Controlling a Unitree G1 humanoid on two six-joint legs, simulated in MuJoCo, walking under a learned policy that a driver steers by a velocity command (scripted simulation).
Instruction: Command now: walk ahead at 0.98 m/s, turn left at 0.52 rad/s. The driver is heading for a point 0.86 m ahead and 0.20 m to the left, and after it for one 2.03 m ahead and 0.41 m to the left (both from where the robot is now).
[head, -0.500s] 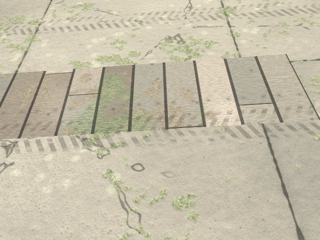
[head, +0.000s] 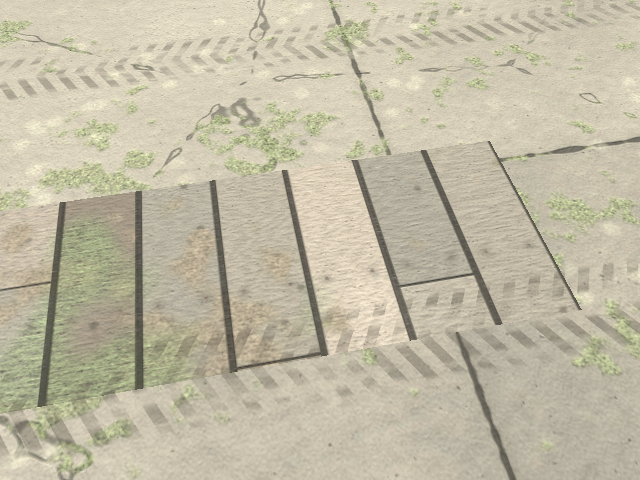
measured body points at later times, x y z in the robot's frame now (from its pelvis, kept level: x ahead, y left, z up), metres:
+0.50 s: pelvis +0.47 -0.01 +0.02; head +0.50 +0.00 +0.47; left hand +0.46 +0.30 -0.08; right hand +0.70 -0.24 -0.08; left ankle +0.38 +0.05 -0.60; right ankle +0.51 -0.15 -0.71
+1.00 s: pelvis +0.87 +0.24 +0.02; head +0.88 +0.24 +0.47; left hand +0.81 +0.51 -0.09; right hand +1.05 +0.04 -0.11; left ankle +0.80 +0.22 -0.71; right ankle +1.05 +0.17 -0.62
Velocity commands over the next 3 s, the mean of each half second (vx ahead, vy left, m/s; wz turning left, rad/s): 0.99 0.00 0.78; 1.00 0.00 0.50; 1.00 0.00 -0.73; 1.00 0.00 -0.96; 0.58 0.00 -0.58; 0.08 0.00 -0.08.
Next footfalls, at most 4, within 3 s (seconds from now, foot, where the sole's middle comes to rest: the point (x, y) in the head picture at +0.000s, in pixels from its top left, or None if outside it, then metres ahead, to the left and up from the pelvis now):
0.34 right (401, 435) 0.54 -0.13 -0.75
0.76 left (227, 320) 0.83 0.24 -0.75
1.22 right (177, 194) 1.24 0.41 -0.75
1.64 left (98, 111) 1.60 0.71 -0.75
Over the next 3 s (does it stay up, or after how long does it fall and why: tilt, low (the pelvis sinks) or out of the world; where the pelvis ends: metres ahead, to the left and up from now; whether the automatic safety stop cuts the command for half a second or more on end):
stays up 2.19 0.43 0.03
